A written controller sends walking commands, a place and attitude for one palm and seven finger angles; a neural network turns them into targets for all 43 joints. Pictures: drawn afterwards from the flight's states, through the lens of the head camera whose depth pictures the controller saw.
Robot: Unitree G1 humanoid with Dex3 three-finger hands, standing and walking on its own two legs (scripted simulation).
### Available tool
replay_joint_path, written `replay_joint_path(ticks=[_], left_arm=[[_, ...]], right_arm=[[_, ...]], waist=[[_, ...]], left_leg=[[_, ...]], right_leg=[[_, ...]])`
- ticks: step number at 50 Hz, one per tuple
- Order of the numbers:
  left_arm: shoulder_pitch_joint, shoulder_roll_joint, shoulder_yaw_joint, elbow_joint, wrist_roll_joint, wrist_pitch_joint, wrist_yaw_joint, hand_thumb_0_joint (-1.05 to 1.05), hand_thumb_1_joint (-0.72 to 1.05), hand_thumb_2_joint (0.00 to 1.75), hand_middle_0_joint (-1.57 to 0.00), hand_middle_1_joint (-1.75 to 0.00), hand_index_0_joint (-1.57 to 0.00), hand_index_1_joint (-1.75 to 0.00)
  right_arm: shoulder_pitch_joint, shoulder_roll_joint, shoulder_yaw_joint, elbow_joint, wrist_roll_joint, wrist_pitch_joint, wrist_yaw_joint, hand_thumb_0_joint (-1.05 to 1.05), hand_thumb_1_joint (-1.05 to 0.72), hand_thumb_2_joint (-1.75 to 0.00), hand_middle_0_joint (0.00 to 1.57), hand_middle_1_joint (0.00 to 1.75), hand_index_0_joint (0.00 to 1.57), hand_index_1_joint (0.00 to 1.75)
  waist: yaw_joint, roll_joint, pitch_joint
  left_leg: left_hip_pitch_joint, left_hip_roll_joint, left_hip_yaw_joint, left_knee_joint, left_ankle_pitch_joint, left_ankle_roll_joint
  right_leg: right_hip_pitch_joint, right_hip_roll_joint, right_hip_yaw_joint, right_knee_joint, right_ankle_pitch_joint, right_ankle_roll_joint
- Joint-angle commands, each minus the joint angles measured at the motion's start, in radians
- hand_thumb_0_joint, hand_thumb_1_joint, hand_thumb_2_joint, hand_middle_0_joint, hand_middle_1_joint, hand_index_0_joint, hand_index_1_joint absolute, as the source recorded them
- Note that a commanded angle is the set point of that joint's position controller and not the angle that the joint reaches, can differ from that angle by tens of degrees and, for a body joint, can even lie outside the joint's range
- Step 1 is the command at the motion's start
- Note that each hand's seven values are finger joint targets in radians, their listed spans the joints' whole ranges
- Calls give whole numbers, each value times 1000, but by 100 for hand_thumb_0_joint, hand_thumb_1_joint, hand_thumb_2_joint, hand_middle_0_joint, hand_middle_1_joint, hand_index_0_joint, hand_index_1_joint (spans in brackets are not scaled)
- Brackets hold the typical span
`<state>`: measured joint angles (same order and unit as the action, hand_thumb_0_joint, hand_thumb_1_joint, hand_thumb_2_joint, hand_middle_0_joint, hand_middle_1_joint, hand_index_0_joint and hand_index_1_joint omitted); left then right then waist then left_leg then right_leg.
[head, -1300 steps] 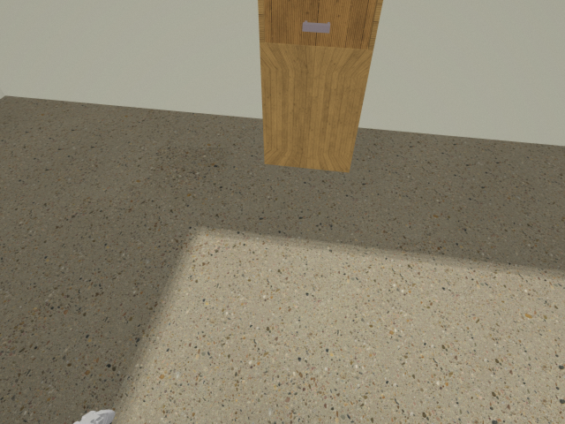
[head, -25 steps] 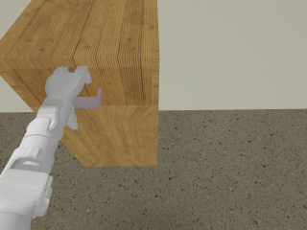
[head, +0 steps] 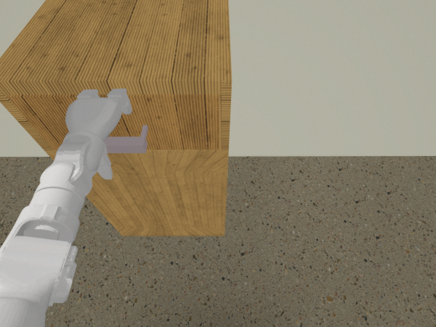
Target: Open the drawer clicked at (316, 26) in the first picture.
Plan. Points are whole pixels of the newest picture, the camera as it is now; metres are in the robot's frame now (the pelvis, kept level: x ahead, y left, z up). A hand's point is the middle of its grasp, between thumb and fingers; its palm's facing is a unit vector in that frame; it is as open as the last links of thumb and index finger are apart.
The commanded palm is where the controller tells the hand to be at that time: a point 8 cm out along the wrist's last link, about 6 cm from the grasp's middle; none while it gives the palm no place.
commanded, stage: re-aim the fingers above the handle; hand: left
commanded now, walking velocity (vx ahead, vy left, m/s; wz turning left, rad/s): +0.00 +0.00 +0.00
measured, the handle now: (123, 137) +0.51 +0.21 +0.01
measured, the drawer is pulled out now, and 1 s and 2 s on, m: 0.00 0.00 0.00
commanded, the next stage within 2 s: lower the fingers behind the handle in 0.56 s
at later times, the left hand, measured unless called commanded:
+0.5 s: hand (105, 136) +0.46 +0.22 +0.07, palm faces -0.02 +0.00 -1.00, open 13.8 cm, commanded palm +0.43 +0.23 +0.13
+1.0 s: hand (104, 147) +0.45 +0.23 +0.05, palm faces -0.04 -0.02 -1.00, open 13.8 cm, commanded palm +0.43 +0.23 +0.10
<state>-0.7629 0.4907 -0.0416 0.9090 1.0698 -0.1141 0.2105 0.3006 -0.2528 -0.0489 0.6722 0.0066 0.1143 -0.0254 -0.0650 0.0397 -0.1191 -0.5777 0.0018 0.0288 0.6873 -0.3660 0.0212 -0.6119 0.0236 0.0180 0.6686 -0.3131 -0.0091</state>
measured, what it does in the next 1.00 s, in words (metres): stands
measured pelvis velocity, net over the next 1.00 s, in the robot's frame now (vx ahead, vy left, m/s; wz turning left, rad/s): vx -0.01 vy -0.01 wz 0.01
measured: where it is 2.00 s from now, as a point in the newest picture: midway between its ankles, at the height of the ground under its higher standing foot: outside the picture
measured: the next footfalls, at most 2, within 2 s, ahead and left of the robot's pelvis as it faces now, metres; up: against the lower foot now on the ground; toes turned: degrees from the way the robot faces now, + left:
none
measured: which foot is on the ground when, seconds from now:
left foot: down 0.00-1.00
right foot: down 0.00-1.00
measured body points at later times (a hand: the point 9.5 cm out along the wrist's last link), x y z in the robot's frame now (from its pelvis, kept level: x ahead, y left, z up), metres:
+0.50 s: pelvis +0.00 +0.00 +0.00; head +0.07 -0.02 +0.45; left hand +0.46 +0.22 +0.12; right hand +0.06 -0.27 -0.13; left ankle -0.03 +0.11 -0.72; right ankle +0.00 -0.12 -0.72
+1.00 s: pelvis -0.01 -0.01 +0.00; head +0.07 -0.01 +0.44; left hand +0.44 +0.23 +0.10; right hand +0.05 -0.28 -0.13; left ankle -0.03 +0.11 -0.72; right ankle +0.00 -0.12 -0.72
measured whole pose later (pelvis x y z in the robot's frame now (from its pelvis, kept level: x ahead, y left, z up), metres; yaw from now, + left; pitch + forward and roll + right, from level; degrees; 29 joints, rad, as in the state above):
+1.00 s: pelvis -0.01 -0.01 +0.00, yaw +0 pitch +15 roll +0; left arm -0.72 0.50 -0.04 0.93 1.08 -0.12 0.24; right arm 0.30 -0.26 -0.06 0.69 0.00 0.10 -0.03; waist -0.07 0.04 -0.12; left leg -0.61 0.01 0.02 0.71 -0.36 0.01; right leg -0.64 0.03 0.01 0.69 -0.31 -0.02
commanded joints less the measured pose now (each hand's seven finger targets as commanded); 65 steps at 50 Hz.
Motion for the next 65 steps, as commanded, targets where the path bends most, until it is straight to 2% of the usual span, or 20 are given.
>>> replay_joint_path(ticks=[1,11,13,14,17,19,22,24,27,28,31,33,42,46,48,52,55,57,60,65], left_arm=[[-412,333,126,-151,1,46,42,0,-50,30,-30,-120,-30,-120],[-439,200,25,-264,-30,-3,6,0,-50,30,-30,-120,-30,-120],[-433,201,33,-243,-24,1,17,0,-50,30,-30,-120,-30,-120],[-432,245,72,-253,-22,1,25,0,-50,30,-30,-120,-30,-120],[-414,266,98,-240,-11,16,50,0,-50,30,-30,-120,-30,-120],[-397,255,87,-197,-8,43,59,0,-50,30,-30,-120,-30,-120],[-417,305,110,-182,5,61,58,0,-50,30,-30,-120,-30,-120],[-433,272,80,-203,-3,61,46,0,-50,30,-30,-120,-30,-120],[-373,284,88,-190,-17,44,14,0,-50,30,-30,-120,-30,-120],[-408,242,47,-214,-20,35,5,0,-50,30,-30,-120,-30,-120],[-411,262,62,-223,-27,7,-7,0,-50,30,-30,-120,-30,-120],[-416,237,45,-247,-25,-10,-3,0,-50,30,-30,-120,-30,-120],[-414,280,92,-178,-2,-2,62,0,-50,30,-30,-120,-30,-120],[-431,262,85,-209,2,-12,80,0,-50,30,-30,-120,-30,-120],[-391,275,102,-179,5,-6,85,0,-50,30,-30,-120,-30,-120],[-384,225,64,-149,5,0,89,0,-50,30,-30,-120,-30,-120],[-387,279,110,-167,10,-9,97,0,-50,30,-30,-120,-30,-120],[-385,238,77,-154,12,-9,102,0,-50,30,-30,-120,-30,-120],[-393,240,81,-139,13,-11,111,0,-50,30,-30,-120,-30,-120],[-400,296,124,-122,21,-18,133,0,-50,30,-30,-120,-30,-120]], right_arm=[[79,-158,-52,-80,6,-14,-15,0,-90,-90,20,30,20,30],[89,-149,-66,-75,3,-21,-15,0,-90,-90,20,30,20,30],[90,-149,-68,-63,0,-19,-13,0,-90,-90,20,30,20,30],[91,-154,-67,-63,2,-18,-11,0,-90,-90,20,30,20,30],[78,-149,-64,-64,-1,-15,-6,0,-90,-90,20,30,20,30],[66,-149,-59,-66,3,-14,-5,0,-90,-90,20,30,20,30],[60,-154,-55,-71,6,-16,-12,0,-90,-90,20,30,20,30],[58,-154,-56,-79,7,-21,-15,0,-90,-90,20,30,20,30],[55,-155,-54,-87,11,-21,-23,0,-90,-90,20,30,20,30],[52,-154,-54,-86,11,-24,-23,0,-90,-90,20,30,20,30],[60,-155,-56,-79,11,-25,-27,0,-90,-90,20,30,20,30],[59,-148,-57,-80,7,-29,-25,0,-90,-90,20,30,20,30],[69,-154,-59,-63,3,-31,-15,0,-90,-90,20,30,20,30],[80,-150,-66,-62,-3,-37,-12,0,-90,-90,20,30,20,30],[81,-152,-66,-60,-3,-37,-12,0,-90,-90,20,30,20,30],[89,-153,-68,-52,-2,-37,-10,0,-90,-90,20,30,20,30],[91,-156,-68,-51,-7,-37,-13,0,-90,-90,20,30,20,30],[95,-151,-68,-48,-5,-38,-11,0,-90,-90,20,30,20,30],[98,-154,-68,-43,-8,-41,-11,0,-90,-90,20,30,20,30],[108,-160,-66,-35,-11,-45,-12,0,-90,-90,20,30,20,30]], waist=[[5,-27,-379],[-19,25,-402],[-18,12,-371],[-4,19,-380],[8,22,-393],[5,-1,-355],[8,-12,-374],[-3,-18,-379],[2,-31,-372],[-14,-25,-352],[-16,-29,-342],[-12,9,-350],[-11,-23,-352],[-11,25,-417],[-4,12,-402],[-22,-4,-368],[-9,-6,-410],[-19,10,-385],[-24,15,-366],[-15,14,-391]], left_leg=[[166,-23,9,-47,427,18],[267,-18,-6,-33,486,19],[260,-17,-9,-35,469,16],[251,-17,-14,-41,468,13],[236,-20,-5,-41,478,12],[203,-22,4,-51,437,14],[183,-25,14,-59,402,18],[200,-23,13,-63,399,21],[195,-26,16,-63,400,23],[203,-26,15,-63,387,24],[207,-26,9,-65,365,24],[222,-29,7,-59,383,22],[150,-32,9,-37,350,19],[188,-30,6,-18,402,18],[171,-30,8,-12,405,17],[159,-26,4,-8,389,17],[154,-26,2,-4,398,18],[153,-24,1,0,385,15],[140,-23,-1,1,363,15],[109,-24,-4,14,349,15]], right_leg=[[253,21,-22,-48,381,-23],[197,27,-25,-56,368,-25],[177,29,-31,-56,349,-26],[188,30,-31,-51,346,-30],[217,28,-30,-45,369,-31],[223,26,-30,-52,359,-29],[260,21,-18,-57,363,-26],[262,20,-19,-64,364,-24],[282,17,-13,-70,385,-20],[258,16,-14,-76,373,-18],[245,15,-11,-82,343,-19],[229,17,-14,-75,344,-23],[217,16,-10,-53,335,-22],[210,21,-11,-35,359,-25],[204,23,-13,-30,366,-25],[167,26,-20,-31,345,-24],[192,25,-15,-22,353,-27],[155,27,-20,-19,333,-27],[136,28,-21,-21,306,-29],[136,28,-17,-2,300,-30]])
